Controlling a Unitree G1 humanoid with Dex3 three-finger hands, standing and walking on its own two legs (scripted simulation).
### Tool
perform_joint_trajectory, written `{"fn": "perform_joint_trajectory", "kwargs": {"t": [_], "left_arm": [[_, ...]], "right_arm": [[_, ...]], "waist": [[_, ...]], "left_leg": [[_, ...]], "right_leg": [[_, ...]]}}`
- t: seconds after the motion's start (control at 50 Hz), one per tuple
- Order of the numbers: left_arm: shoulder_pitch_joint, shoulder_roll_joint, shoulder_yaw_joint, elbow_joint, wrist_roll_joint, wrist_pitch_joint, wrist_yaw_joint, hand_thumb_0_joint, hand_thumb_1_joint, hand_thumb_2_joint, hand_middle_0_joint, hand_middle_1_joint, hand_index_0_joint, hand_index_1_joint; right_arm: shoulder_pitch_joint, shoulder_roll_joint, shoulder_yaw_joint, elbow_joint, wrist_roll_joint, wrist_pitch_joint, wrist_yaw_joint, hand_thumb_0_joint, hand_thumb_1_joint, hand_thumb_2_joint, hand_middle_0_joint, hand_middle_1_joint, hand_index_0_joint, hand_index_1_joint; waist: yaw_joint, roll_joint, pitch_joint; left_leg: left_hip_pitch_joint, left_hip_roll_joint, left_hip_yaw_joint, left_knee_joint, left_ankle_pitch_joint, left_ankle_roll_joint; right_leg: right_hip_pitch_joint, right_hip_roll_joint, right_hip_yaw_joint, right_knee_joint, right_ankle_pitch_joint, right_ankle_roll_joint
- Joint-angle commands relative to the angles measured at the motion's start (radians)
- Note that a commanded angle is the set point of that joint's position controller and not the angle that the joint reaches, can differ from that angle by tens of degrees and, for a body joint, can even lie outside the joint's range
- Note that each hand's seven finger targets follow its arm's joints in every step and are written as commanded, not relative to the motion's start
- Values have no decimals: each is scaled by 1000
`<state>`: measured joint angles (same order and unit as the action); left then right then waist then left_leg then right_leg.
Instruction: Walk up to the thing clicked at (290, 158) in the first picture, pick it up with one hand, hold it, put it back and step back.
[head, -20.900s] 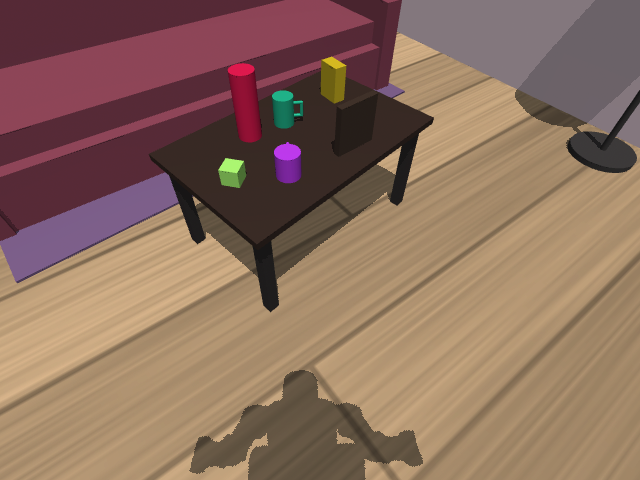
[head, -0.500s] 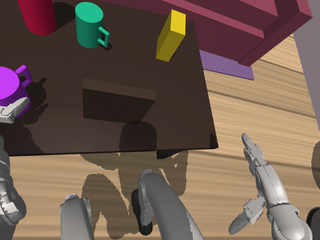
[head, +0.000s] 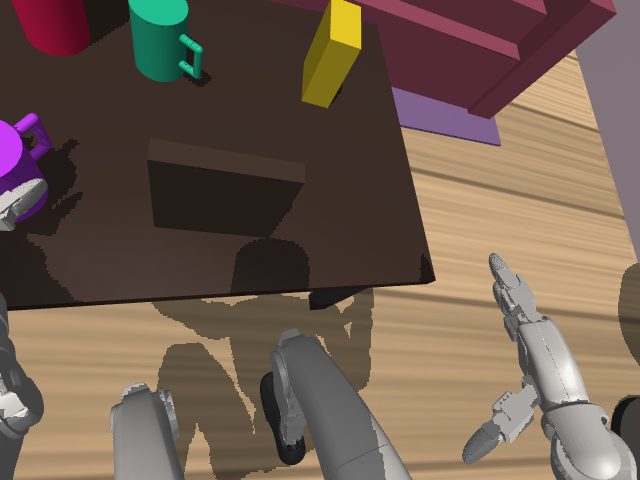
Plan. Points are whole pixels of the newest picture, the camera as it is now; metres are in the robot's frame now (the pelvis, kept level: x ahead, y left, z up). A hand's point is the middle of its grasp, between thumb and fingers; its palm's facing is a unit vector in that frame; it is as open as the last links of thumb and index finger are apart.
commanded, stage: open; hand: left
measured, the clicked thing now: (4, 162) +0.54 +0.21 -0.07
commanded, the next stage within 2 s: withdraw in 0.34 s
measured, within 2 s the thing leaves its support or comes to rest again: rests again in 0.06 s
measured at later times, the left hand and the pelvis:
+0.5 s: hand out of the picture +0.53 +0.23 -0.03, palm faces +0.29 -0.96 +0.01, open 16.1 cm; pelvis -0.01 +0.00 +0.00, yaw +0 degrees
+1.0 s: hand out of the picture +0.54 +0.31 +0.06, palm faces +0.29 -0.94 -0.15, open 17.7 cm; pelvis +0.00 +0.01 +0.05, yaw +0 degrees
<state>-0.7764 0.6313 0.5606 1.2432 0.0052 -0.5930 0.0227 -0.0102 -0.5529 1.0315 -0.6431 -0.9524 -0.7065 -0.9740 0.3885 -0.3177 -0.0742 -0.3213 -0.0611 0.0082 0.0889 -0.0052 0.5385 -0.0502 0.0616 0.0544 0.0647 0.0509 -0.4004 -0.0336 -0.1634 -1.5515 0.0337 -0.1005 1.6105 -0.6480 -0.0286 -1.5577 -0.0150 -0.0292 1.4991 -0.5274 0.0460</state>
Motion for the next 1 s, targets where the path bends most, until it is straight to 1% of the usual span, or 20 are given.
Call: {"fn": "perform_joint_trajectory", "kwargs": {"t": [0.0,0.02,0.08,0.1,0.14,0.26,0.3,0.36,0.42,0.46,0.5,0.56,0.62,0.72,0.82,0.88,0.9,0.94,0.96,0.98], "left_arm": [[-443,323,26,-332,-18,-131,-2,0,-406,596,-928,-901,-984,-862],[-457,344,37,-367,-17,-132,1,0,-441,538,-905,-853,-958,-816],[-431,276,-16,-328,-9,-114,-6,0,-584,416,-723,-670,-777,-650],[-432,286,-16,-322,2,-105,-8,0,-611,342,-677,-606,-713,-584],[-421,197,-65,-233,4,-76,-12,0,-611,278,-582,-499,-610,-483],[-378,196,-58,-174,4,-47,-3,0,-524,189,-377,-308,-405,-289],[-364,186,-50,-165,-3,-51,0,0,-553,152,-333,-265,-361,-245],[-375,243,-11,-186,-13,-61,8,0,-573,110,-264,-193,-282,-182],[-397,247,-13,-203,-10,-73,10,0,-574,82,-206,-137,-219,-131],[-385,248,-25,-177,7,-76,9,0,-611,107,-133,-149,-155,-138],[-396,303,-15,-189,27,-79,6,0,-611,70,-97,-109,-119,-97],[-432,363,10,-218,28,-70,-9,0,-611,45,-62,-78,-86,-65],[-499,441,54,-317,7,-47,-33,0,-611,35,-55,-60,-73,-51],[-536,495,46,-365,11,27,-96,0,-611,5,-59,-48,-69,-46],[-475,369,-32,-221,-10,133,-153,0,-611,0,-43,-34,-65,-19],[-422,358,-19,-114,-28,168,-166,0,-543,72,-50,-19,-30,-44],[-358,499,-27,13,93,247,-106,0,-582,59,-64,-36,-51,-54],[-436,415,-64,-47,74,300,-79,0,-611,76,-74,-61,-62,-78],[-461,471,-30,-94,81,317,-69,0,-611,74,-75,-63,-63,-80],[-444,554,4,-114,100,339,-53,0,-611,75,-83,-68,-69,-87]], "right_arm": [[73,-195,-168,-156,5,-52,-32,0,528,-41,50,50,50,50],[82,-196,-168,-143,4,-51,-30,0,525,-41,50,50,50,50],[69,-191,-163,-128,3,-46,-27,0,518,-48,50,50,50,50],[70,-190,-165,-125,1,-44,-27,0,519,-47,50,50,50,50],[75,-186,-160,-132,4,-34,-27,0,535,-45,50,51,51,51],[65,-196,-158,-163,8,-23,-32,0,569,-39,51,51,51,51],[81,-193,-160,-147,11,-25,-32,0,565,-40,51,51,51,51],[64,-191,-157,-159,16,-34,-35,0,556,-43,51,51,51,51],[67,-187,-155,-155,16,-36,-35,0,549,-46,51,51,51,51],[54,-188,-148,-191,13,-39,-35,0,548,-45,50,50,51,50],[46,-198,-146,-231,14,-32,-38,0,546,-46,51,50,51,50],[88,-202,-156,-195,14,-13,-42,0,544,-47,51,50,51,50],[91,-225,-183,-201,19,-2,-47,0,538,-49,51,50,51,50],[80,-198,-144,-151,22,12,-59,0,519,-55,51,51,51,51],[48,-151,-71,-59,23,26,-65,0,530,-50,51,51,51,51],[18,-166,-68,-62,30,20,-71,0,595,-31,55,49,54,49],[57,-197,-79,-83,35,42,-71,0,524,-40,58,47,56,47],[68,-170,-57,-90,45,62,-63,0,500,-50,57,48,56,48],[83,-198,-89,-116,46,70,-64,0,500,-51,56,48,55,49],[95,-203,-100,-73,45,84,-64,0,475,-57,56,48,55,48]], "waist": [[45,435,-702],[51,460,-711],[44,491,-669],[44,504,-665],[14,453,-589],[16,358,-497],[6,344,-496],[22,306,-535],[20,324,-577],[18,320,-579],[25,317,-599],[32,377,-606],[62,469,-688],[83,547,-656],[72,450,-451],[75,316,-395],[113,360,-420],[94,304,-445],[99,301,-510],[131,320,-553]], "left_leg": [[462,-34,35,-183,429,23],[489,-34,33,-181,442,19],[534,-28,25,-192,455,9],[552,-24,24,-194,463,6],[522,-20,20,-211,422,6],[424,-23,28,-242,226,19],[419,-22,24,-238,251,21],[366,-30,31,-222,275,32],[371,-32,34,-209,317,33],[375,-30,33,-208,331,31],[370,-29,35,-215,327,27],[407,-30,38,-230,327,19],[548,-24,36,-253,363,7],[657,-16,35,-290,416,-6],[596,-6,39,-345,348,7],[526,-4,41,-350,320,23],[612,-12,46,-401,345,15],[643,1,39,-414,385,11],[675,0,43,-413,432,12],[693,-4,47,-430,465,9]], "right_leg": [[425,34,5,-108,329,-68],[406,34,1,-101,329,-71],[332,40,-20,-97,310,-81],[317,40,-22,-98,307,-82],[291,40,-34,-120,281,-82],[305,35,-29,-167,153,-72],[299,39,-39,-154,171,-74],[377,37,-23,-156,207,-66],[387,36,-14,-146,241,-65],[383,37,-17,-139,253,-68],[409,35,-15,-141,253,-67],[411,33,-8,-152,244,-69],[393,34,-15,-157,243,-77],[395,35,-10,-189,256,-81],[386,36,-15,-271,222,-75],[418,40,-17,-296,223,-67],[450,43,-34,-319,225,-72],[470,51,-40,-331,249,-72],[516,53,-38,-340,294,-70],[581,50,-33,-344,327,-67]]}}
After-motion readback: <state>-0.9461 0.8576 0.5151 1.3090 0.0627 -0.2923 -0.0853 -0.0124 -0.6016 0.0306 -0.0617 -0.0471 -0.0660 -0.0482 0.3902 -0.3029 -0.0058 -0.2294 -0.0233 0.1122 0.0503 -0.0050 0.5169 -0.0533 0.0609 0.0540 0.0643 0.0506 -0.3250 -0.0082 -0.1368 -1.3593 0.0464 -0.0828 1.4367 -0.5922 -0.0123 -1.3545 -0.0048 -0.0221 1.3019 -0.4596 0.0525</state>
